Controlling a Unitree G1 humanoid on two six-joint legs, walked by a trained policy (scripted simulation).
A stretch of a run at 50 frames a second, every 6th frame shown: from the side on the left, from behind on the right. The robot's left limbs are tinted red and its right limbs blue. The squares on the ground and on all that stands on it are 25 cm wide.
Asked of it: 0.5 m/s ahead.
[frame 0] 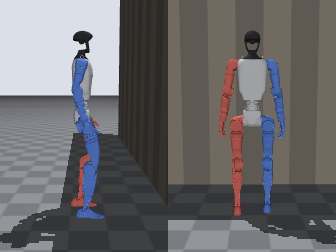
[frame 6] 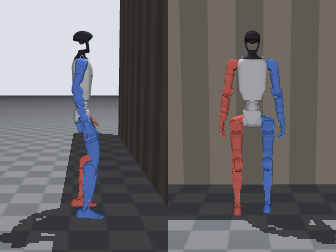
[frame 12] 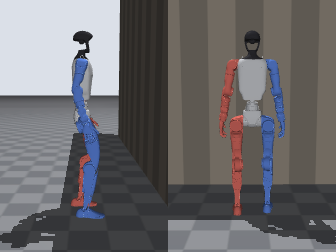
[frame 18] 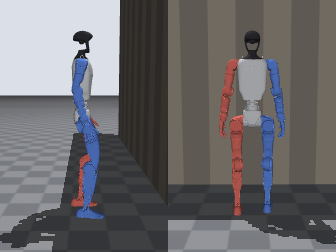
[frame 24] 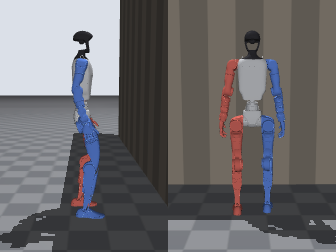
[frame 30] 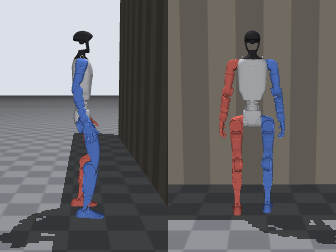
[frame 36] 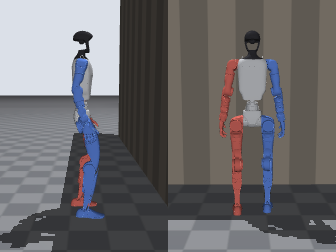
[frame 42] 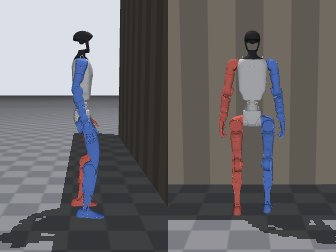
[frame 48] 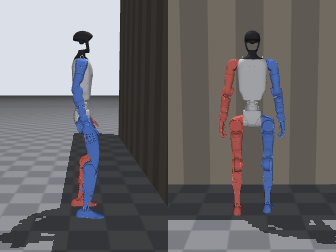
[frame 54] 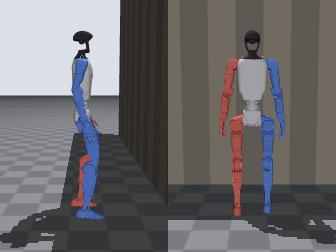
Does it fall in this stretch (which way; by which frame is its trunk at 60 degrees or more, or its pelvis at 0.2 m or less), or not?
no
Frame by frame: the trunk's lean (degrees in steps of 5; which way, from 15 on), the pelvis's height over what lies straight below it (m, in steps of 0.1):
0: 0, 0.8
6: 0, 0.8
12: 0, 0.8
18: 0, 0.8
24: 0, 0.8
30: 0, 0.8
36: 0, 0.8
42: 0, 0.8
48: 0, 0.8
54: 0, 0.8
